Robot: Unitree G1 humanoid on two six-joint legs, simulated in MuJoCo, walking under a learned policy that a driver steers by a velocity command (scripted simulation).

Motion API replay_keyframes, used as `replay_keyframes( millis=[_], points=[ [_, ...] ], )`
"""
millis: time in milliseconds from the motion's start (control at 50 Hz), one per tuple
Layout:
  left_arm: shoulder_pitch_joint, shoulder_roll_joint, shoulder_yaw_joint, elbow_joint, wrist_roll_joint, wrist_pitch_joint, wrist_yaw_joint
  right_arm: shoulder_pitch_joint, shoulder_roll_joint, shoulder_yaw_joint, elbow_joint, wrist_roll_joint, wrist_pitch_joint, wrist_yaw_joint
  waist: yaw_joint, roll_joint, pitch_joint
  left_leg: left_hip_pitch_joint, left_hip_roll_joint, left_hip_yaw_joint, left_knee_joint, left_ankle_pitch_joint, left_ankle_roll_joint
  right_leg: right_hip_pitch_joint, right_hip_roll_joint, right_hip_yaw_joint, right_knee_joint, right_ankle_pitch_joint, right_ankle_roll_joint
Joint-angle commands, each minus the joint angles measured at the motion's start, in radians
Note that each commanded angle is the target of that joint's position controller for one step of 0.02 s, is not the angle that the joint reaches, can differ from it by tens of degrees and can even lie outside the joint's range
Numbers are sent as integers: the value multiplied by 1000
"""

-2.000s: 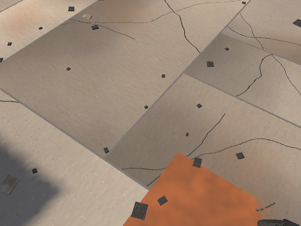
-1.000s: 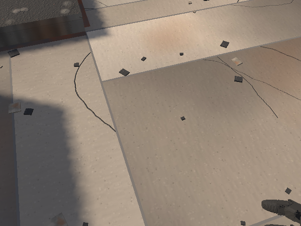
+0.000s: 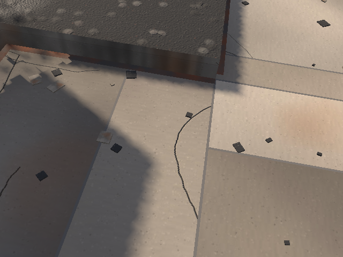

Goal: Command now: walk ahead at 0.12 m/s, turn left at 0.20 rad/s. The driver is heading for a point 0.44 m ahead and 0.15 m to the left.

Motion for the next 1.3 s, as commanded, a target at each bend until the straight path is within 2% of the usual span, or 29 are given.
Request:
replay_keyframes(
  millis=[20,60,160,260,320,360,380,400,420,440,500,580,640,740,800,840,860,880,900,920,940,960,980,1020,1060,1140,1240,1280,1300],
  points=[
    [-19,93,28,-44,-2,-15,-1,32,-151,-40,-21,20,-38,-9,-36,209,-78,171,223,-288,-297,-115,164,-167,-15,41,141,79,15],
    [-56,91,28,-53,-20,-34,-10,54,-147,-38,-4,16,-45,-15,-49,206,-37,219,229,-316,-346,-203,166,-222,-19,47,75,140,4],
    [-98,53,9,-49,-16,-78,-26,77,-177,-54,27,23,-72,-18,-71,175,-23,244,236,-276,-371,-117,173,-146,-17,39,-181,197,-18],
    [-110,58,-3,-48,-26,-97,-40,96,-199,-65,62,38,-78,0,-78,164,4,161,248,-269,-367,-148,189,-33,-6,17,-308,188,-49],
    [-51,61,-6,-25,-27,-110,-46,79,-191,-63,75,46,-73,6,-28,141,-8,88,232,-241,-313,-134,166,124,12,-7,-401,257,-82],
    [101,86,8,32,-28,-111,-37,75,-140,-45,82,35,-72,9,43,117,-55,-28,174,-183,-182,-94,122,358,18,3,-432,245,-103],
    [219,146,23,51,-20,-114,-25,55,-74,-23,68,26,-76,13,93,-11,-105,-160,80,-95,85,-81,64,527,-130,199,-508,162,-154],
    [291,274,56,62,-13,-110,-24,61,-42,-13,14,33,-97,8,100,-266,-153,-435,-40,18,403,-256,2,686,-345,578,-642,-72,-295],
    [277,192,37,56,-8,-117,-26,37,-140,-39,23,52,-110,2,119,-139,-108,-542,-11,-96,584,-307,-1,648,-367,670,-690,-241,-329],
    [226,135,19,44,-7,-125,-25,37,-166,-50,27,68,-114,4,90,-114,-39,-596,22,-135,637,-216,17,609,-333,581,-695,-233,-287],
    [124,60,-4,24,5,-134,-22,35,-129,-51,49,52,-103,7,34,-78,22,-542,83,-140,578,-4,12,481,-235,300,-729,102,-204],
    [131,70,0,37,15,-141,-15,23,-79,-43,43,46,-87,13,25,-36,15,-507,78,-110,503,152,-29,423,-192,93,-755,449,-201],
    [119,85,0,39,12,-137,-6,-49,-52,-30,6,42,-89,23,35,-30,37,-439,77,-45,301,293,-37,376,-158,-31,-782,533,-187],
    [214,114,8,74,-9,-115,4,-199,-21,-12,-70,44,-89,61,78,2,82,-421,64,41,106,328,3,485,-205,-113,-757,645,-181],
    [208,152,20,65,-16,-88,14,-181,-61,-31,-95,44,-85,79,25,-35,22,-332,0,104,88,201,56,590,-229,-155,-608,1081,-162],
    [201,165,24,58,-12,-66,26,-3,-123,-65,-59,35,-81,76,-81,-54,-84,-91,-71,123,64,154,101,565,-214,-152,-330,1323,-142],
    [179,160,19,48,-16,-66,28,136,-166,-89,-25,31,-80,59,-167,-17,-151,157,-66,76,-37,297,138,430,-172,-165,-111,1212,-104],
    [248,61,-12,16,30,-84,17,200,-248,-98,-3,17,-69,31,-112,224,-282,537,165,-211,71,674,214,100,-67,-150,241,361,-61],
    [350,28,-40,13,12,-112,-11,158,-259,-86,-48,10,-75,29,-54,297,-512,758,430,-709,-28,705,441,-150,88,30,552,-258,-28],
    [233,146,-3,29,-29,-124,-22,161,-185,-70,-42,9,-71,31,-129,98,-495,653,381,-571,-82,722,382,-152,28,150,572,-180,-36],
    [138,127,-8,-19,-49,-124,-21,90,-162,-58,-33,17,-76,34,-98,82,-314,496,334,-406,-97,753,328,-193,-14,119,506,-112,-42],
    [116,100,-11,-13,-34,-119,-10,32,-136,-50,-25,28,-82,36,-56,10,-196,327,279,-310,-133,736,281,-182,-51,98,420,-61,-33],
    [126,102,-5,-5,-22,-105,0,-17,-114,-44,-27,26,-85,34,-21,22,-149,206,246,-250,-171,704,257,-128,-73,96,358,-21,-25],
    [193,80,-4,16,-13,-72,10,-63,-119,-45,-20,7,-92,37,30,66,-129,27,206,-169,-235,714,253,15,-73,82,305,47,0],
    [214,58,-6,21,-2,-56,22,-83,-117,-42,3,3,-103,35,51,85,-133,-26,187,-106,-250,762,255,47,-67,75,212,103,24],
    [123,35,-14,0,5,-47,29,-94,-113,-36,47,-1,-86,16,23,123,-143,-2,149,-43,-245,647,212,61,-71,74,-38,249,37],
    [37,55,-8,-19,0,-41,23,-72,-104,-24,106,-3,-64,13,-10,134,-114,30,179,-110,-228,379,194,120,-48,79,-243,261,18],
    [67,49,-7,-9,15,-49,18,-82,-78,-12,123,13,-58,13,26,116,-114,20,148,-110,-160,276,142,231,-27,60,-417,356,-14],
    [69,78,-3,-10,25,-54,19,-41,-51,-1,136,9,-61,12,17,73,-116,2,103,-101,-121,198,87,302,-68,109,-477,534,-33]
  ],
)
